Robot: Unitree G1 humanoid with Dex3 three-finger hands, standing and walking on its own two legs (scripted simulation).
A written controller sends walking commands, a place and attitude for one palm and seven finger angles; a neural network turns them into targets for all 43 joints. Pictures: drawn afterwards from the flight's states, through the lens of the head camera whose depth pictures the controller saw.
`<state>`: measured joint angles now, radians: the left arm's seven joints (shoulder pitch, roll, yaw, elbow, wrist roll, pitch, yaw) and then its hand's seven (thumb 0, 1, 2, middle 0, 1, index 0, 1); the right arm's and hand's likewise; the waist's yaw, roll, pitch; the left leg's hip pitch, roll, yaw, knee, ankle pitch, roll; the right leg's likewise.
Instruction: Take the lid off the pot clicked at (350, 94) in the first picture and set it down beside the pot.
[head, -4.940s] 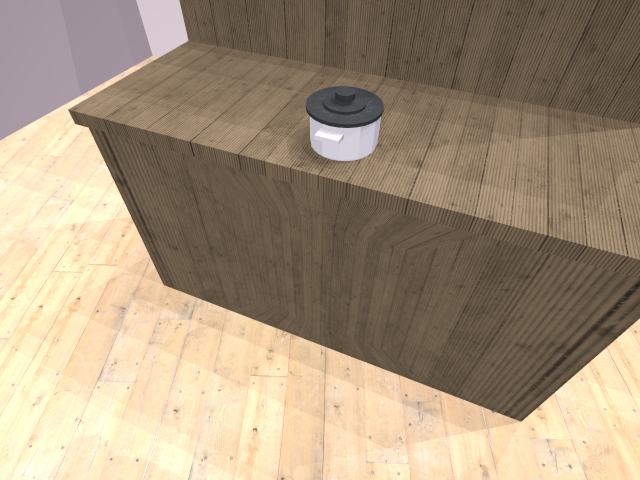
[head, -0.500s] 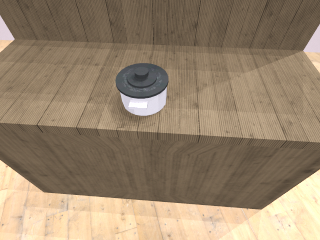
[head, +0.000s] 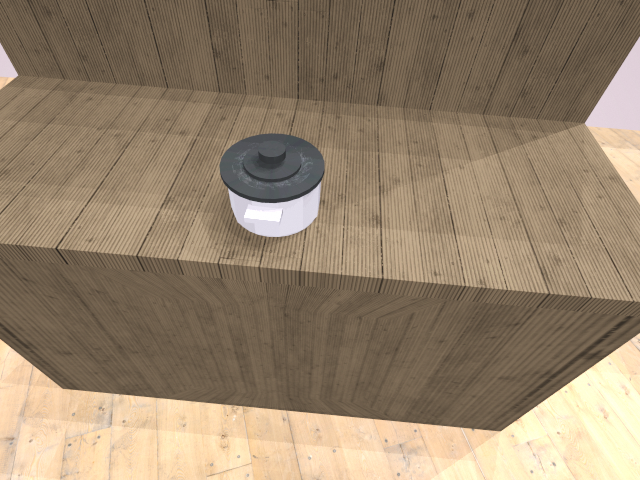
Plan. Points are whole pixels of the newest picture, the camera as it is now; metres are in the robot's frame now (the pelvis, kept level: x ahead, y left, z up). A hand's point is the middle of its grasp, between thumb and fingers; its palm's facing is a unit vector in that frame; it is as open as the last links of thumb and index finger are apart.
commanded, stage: look again from close up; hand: left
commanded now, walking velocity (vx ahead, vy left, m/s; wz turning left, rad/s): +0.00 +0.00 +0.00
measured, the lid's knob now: (272, 152) +0.54 +0.11 +0.12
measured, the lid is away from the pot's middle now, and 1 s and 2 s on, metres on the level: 0.00 0.00 0.00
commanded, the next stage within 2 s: shuffle to correct the standing spot in 0.30 s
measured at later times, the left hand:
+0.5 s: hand out of the picture +0.00 +0.19 -0.18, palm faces +0.04 -0.98 -0.19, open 7.4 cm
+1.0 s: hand (205, 461) +0.17 +0.17 -0.16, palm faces +0.03 -0.98 -0.21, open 7.4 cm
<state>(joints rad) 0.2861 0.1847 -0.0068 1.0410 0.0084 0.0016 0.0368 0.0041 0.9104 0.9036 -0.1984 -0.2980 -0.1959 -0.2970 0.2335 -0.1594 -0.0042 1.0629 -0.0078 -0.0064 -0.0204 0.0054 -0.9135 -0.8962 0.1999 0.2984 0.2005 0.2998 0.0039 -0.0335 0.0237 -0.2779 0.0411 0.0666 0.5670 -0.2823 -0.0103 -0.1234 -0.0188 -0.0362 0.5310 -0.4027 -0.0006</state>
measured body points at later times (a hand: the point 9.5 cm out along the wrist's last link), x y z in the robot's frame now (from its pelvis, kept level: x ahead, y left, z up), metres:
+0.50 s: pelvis +0.00 +0.00 +0.00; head +0.02 +0.02 +0.45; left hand +0.00 +0.24 -0.16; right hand +0.05 -0.23 -0.15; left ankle +0.01 +0.13 -0.73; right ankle -0.07 -0.11 -0.73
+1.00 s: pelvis +0.07 -0.02 -0.01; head +0.11 -0.02 +0.44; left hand +0.17 +0.22 -0.14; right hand +0.02 -0.22 -0.17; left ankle +0.01 +0.12 -0.73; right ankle +0.12 -0.13 -0.74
